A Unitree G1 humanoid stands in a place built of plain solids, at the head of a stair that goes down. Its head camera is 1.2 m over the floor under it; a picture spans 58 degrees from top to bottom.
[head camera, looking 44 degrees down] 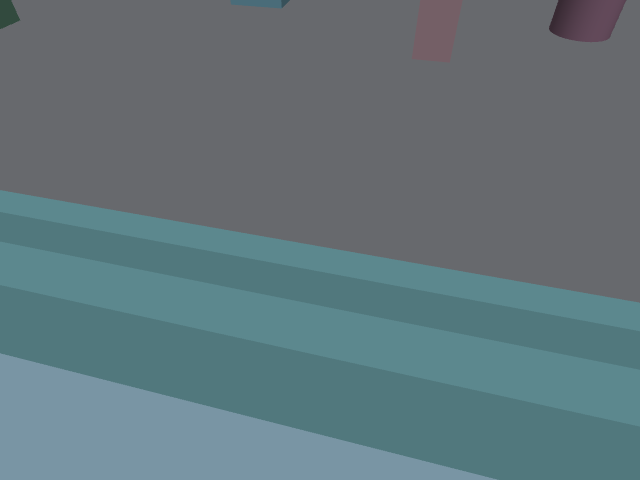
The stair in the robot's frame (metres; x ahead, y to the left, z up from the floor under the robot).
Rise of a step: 0.15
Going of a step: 0.32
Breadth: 6.24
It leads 14 degrees to the right of straight ahead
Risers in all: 5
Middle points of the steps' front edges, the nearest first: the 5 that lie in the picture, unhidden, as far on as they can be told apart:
0.68 0.80 0.00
0.99 0.72 -0.15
1.31 0.65 -0.30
1.62 0.57 -0.45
1.93 0.49 -0.60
